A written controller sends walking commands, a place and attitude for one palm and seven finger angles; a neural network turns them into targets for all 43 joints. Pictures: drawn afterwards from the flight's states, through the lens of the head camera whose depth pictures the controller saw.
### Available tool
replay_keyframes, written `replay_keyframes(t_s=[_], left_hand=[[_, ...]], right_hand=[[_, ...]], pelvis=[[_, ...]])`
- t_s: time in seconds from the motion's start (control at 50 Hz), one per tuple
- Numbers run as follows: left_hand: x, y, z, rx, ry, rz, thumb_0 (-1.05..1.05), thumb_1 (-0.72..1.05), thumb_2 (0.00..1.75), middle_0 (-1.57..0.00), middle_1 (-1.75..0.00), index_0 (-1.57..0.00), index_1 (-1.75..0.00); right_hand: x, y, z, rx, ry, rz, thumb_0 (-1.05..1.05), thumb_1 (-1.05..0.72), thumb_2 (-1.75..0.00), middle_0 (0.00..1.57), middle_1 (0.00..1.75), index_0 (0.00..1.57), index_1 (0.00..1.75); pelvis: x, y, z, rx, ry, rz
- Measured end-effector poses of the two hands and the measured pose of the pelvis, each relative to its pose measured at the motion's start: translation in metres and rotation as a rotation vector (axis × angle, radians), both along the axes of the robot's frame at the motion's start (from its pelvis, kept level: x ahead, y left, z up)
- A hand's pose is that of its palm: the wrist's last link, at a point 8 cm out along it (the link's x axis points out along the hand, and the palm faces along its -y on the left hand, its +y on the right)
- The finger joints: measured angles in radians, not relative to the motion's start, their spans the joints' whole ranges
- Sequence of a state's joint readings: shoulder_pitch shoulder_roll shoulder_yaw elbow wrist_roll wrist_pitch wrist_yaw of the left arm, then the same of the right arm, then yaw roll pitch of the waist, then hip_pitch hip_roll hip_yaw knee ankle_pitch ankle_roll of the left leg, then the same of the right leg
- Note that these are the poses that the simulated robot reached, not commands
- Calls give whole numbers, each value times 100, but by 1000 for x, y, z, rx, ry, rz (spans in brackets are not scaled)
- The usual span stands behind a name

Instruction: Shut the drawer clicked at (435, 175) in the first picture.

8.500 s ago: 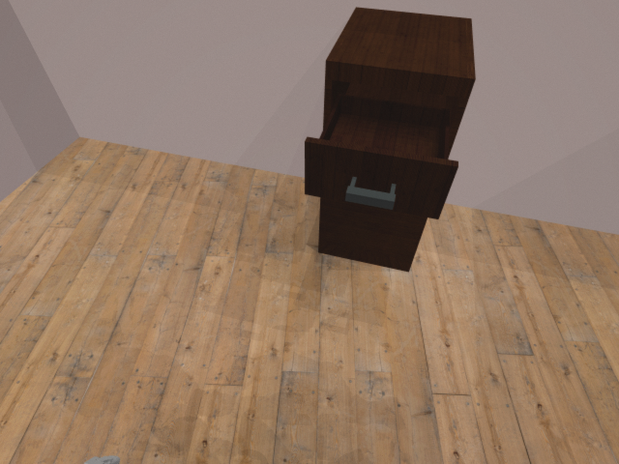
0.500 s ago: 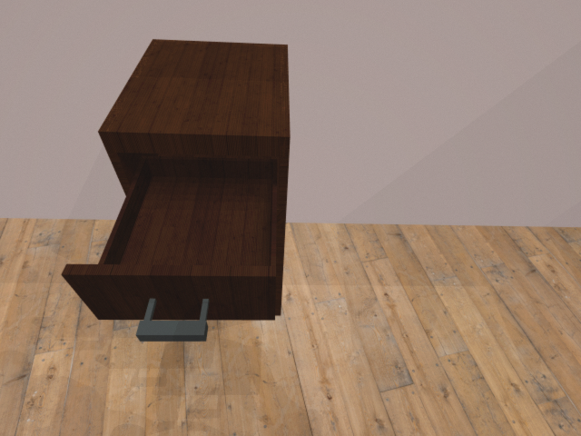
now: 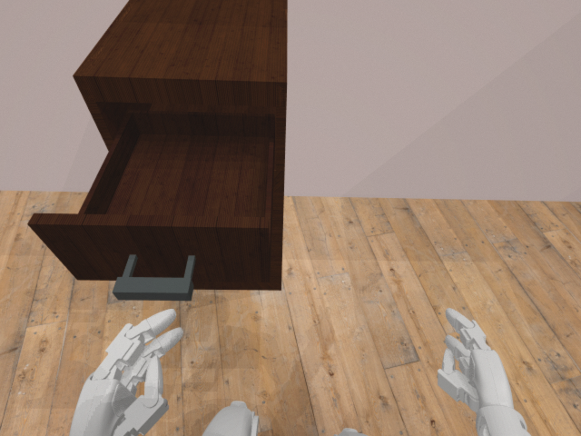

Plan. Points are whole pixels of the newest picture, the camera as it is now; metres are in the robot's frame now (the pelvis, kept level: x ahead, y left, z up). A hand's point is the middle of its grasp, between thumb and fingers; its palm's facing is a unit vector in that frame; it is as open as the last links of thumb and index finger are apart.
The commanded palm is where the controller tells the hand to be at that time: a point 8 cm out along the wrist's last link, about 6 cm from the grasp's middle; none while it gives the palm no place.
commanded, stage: raise the hand and make a fist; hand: left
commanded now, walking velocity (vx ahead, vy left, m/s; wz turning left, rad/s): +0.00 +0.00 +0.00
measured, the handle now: (158, 275) +0.34 +0.24 -0.01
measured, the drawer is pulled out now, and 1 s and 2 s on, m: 0.29 0.29 0.29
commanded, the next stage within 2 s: bring the fist close to the handle in 1.54 s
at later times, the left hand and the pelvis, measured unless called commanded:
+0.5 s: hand (146, 392) +0.16 +0.18 +0.05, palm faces +0.10 -0.99 -0.08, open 3.8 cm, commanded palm +0.12 +0.23 +0.06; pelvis -0.01 -0.02 +0.00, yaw +1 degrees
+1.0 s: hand (142, 401) +0.15 +0.17 +0.08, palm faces +0.08 -1.00 -0.02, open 3.2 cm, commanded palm +0.11 +0.22 +0.09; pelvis -0.01 +0.01 +0.00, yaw +1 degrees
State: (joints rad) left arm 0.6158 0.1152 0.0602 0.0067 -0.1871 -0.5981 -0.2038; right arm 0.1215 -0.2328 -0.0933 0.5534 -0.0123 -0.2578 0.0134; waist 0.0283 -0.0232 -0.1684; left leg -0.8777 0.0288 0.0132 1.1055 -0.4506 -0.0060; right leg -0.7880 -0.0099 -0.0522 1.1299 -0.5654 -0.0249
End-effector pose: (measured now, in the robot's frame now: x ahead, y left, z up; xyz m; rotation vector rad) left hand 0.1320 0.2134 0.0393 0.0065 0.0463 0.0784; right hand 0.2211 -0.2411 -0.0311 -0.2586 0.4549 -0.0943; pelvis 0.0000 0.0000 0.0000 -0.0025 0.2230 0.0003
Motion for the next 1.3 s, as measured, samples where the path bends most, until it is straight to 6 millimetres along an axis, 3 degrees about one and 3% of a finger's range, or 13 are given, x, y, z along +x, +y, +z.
replay_keyframes(t_s=[0.08, 0.14, 0.24, 0.32, 0.42, 0.5, 0.58, 0.66, 0.8, 0.92, 1.06, 1.3], left_hand=[[-23, 4, -14, 11, 3, 83, 1, 91, 90, -46, -59, -48, -59], [-22, 5, -9, 36, -23, 94, 2, 90, 90, -53, -65, -54, -66], [2, -1, 9, 59, -43, 0, 2, 90, 90, -63, -76, -63, -77], [16, 0, 12, 43, 33, -28, 2, 90, 90, -71, -85, -71, -85], [13, 10, 15, 53, 83, 17, 2, 90, 90, -81, -96, -81, -96], [5, 15, 21, 66, 55, 27, 2, 90, 90, -89, -104, -89, -105], [-1, 15, 22, 52, 35, 10, 2, 91, 90, -97, -113, -97, -113], [-3, 12, 23, 35, 24, -4, 2, 91, 90, -105, -122, -105, -122], [-3, 12, 33, 21, -5, 5, 2, 90, 90, -119, -137, -119, -137], [-7, 9, 42, 10, 3, 5, 2, 90, 90, -131, -149, -130, -149], [-9, 8, 48, 16, 3, 4, 2, 90, 90, -138, -157, -137, -157], [-5, 8, 53, 28, 12, -3, 2, 90, 90, -140, -160, -140, -160]], right_hand=[[20, 5, -13, -3, -48, 45, 1, -90, -89, 20, 30, 20, 29], [18, 15, -26, 21, -34, 66, 1, -90, -89, 20, 30, 20, 29], [-14, 25, -47, 91, 73, 44, 1, -90, -89, 20, 30, 20, 29], [-50, 18, -57, 124, 178, -30, 1, -90, -89, 20, 30, 21, 30], [-84, -5, -59, 99, 258, -126, 1, -90, -89, 20, 30, 21, 30], [-95, -22, -56, 51, 269, -168, 1, -90, -89, 20, 30, 21, 29], [-89, -28, -49, 16, 239, -180, 1, -90, -89, 20, 30, 20, 29], [-72, -20, -38, 7, 181, -158, 1, -90, -89, 20, 30, 20, 29], [-36, 19, -19, 49, 90, -64, 1, -90, -89, 20, 30, 20, 29], [-19, 51, -8, 88, 54, 19, 1, -90, -89, 20, 30, 20, 29], [-20, 62, -9, 94, 75, 48, 1, -90, -89, 20, 30, 21, 30], [-43, 39, -17, 68, 143, -22, 1, -90, -89, 20, 30, 21, 30]], pelvis=[[-10, -10, -24, -15, 13, 23], [-14, -17, -30, -26, 12, 37], [-17, -25, -25, -33, 2, 40], [-14, -27, -14, -23, -6, 31], [-10, -24, -4, -13, -11, 19], [-9, -19, -3, -13, -8, 17], [-9, -12, -3, -17, -7, 17], [-9, -5, -3, -24, -9, 18], [-8, 5, 0, -36, -22, 24], [-7, 11, 2, -46, -34, 32], [-6, 15, 2, -50, -39, 34], [-3, 14, 4, -47, -40, 31]])
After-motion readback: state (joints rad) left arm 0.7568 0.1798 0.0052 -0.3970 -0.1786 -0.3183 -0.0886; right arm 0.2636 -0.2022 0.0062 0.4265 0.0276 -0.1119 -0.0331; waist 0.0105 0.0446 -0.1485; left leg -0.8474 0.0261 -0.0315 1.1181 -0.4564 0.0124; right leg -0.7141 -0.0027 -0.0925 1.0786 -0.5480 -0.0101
